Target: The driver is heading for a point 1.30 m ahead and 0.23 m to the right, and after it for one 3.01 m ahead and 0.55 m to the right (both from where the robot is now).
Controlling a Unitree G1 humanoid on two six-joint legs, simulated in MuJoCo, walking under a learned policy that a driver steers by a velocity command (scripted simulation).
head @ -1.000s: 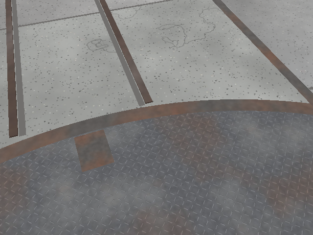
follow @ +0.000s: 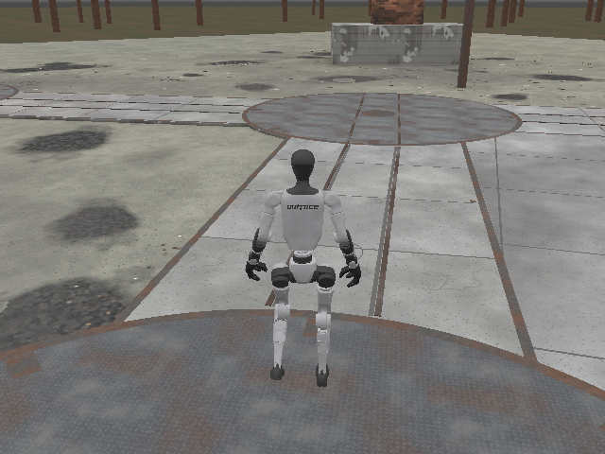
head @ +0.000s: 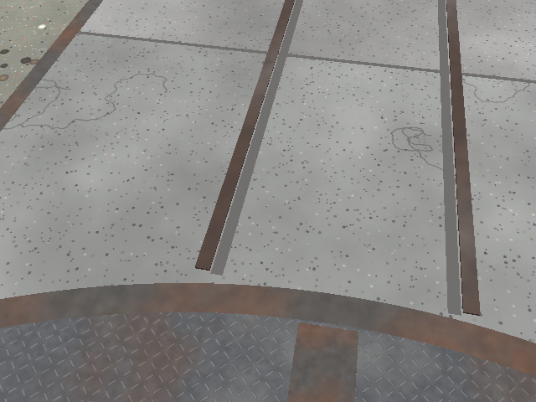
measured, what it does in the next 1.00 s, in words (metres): walks ahead, turning right: left foot, then right foot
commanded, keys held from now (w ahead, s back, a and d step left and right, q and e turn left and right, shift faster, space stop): w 0.30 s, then w+e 0.70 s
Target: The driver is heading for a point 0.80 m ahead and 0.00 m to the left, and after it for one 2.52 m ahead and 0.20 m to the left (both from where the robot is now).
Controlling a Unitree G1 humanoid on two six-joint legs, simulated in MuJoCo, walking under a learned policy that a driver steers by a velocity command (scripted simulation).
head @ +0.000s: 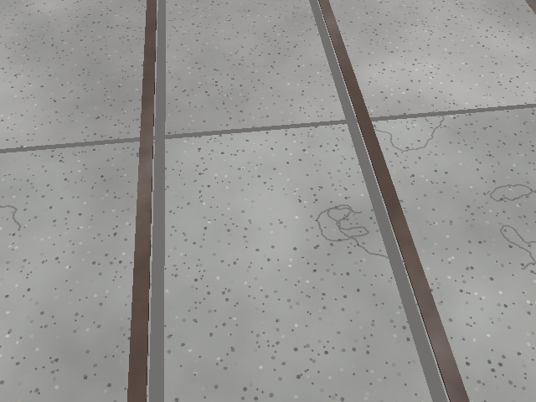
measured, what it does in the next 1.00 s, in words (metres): walks ahead: left foot, then right foot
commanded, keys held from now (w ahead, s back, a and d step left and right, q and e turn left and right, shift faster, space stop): w+e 0.24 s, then w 0.58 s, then w+q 0.18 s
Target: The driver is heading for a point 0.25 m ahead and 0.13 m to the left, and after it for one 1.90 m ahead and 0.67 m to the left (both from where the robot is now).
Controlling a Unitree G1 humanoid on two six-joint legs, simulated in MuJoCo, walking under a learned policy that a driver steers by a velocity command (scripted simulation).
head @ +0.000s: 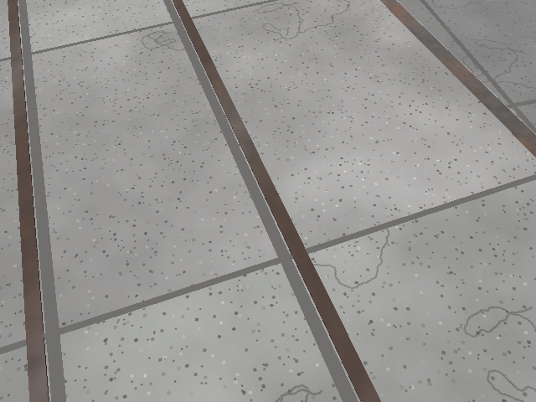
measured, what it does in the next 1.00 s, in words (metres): walks ahead, turning left: left foot, then right foot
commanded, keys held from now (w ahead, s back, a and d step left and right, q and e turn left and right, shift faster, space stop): w+q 0.10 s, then q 0.76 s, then no key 0.14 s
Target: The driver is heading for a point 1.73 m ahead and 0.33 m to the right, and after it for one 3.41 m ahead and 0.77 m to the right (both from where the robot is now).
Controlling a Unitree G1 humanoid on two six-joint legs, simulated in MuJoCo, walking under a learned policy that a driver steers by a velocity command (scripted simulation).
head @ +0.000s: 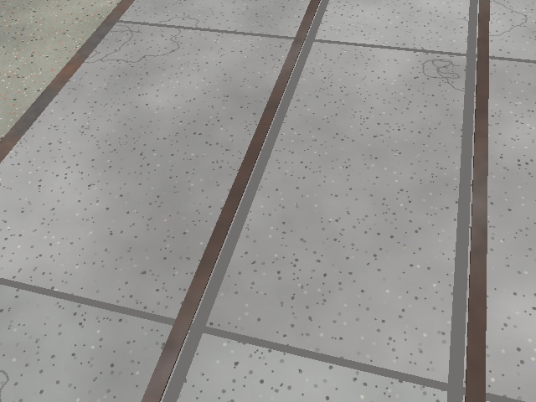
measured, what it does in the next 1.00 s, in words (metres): steps on the spot: left foot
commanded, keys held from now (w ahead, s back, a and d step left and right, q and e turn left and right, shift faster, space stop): no key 1.00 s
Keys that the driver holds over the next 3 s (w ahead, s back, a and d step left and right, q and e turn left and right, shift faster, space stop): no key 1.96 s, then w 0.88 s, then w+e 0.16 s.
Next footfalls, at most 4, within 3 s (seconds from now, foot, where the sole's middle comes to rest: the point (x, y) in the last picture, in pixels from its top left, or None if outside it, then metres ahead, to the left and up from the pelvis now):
0.20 left None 0.02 0.14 -0.78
2.66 left None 0.43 0.13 -0.78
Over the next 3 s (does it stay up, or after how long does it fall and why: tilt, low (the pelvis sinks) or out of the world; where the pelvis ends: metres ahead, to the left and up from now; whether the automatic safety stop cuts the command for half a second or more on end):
stays up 0.43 0.05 0.01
